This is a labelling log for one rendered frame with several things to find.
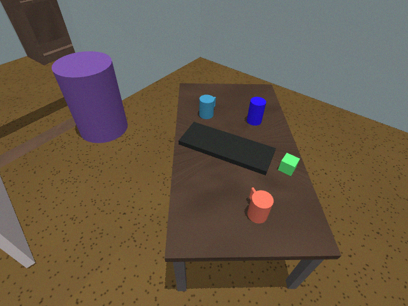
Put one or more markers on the coffee table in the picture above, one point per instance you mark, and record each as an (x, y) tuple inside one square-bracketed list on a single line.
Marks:
[(209, 197)]

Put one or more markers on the bookshelf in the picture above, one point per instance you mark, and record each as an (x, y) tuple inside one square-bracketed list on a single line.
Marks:
[(40, 28)]

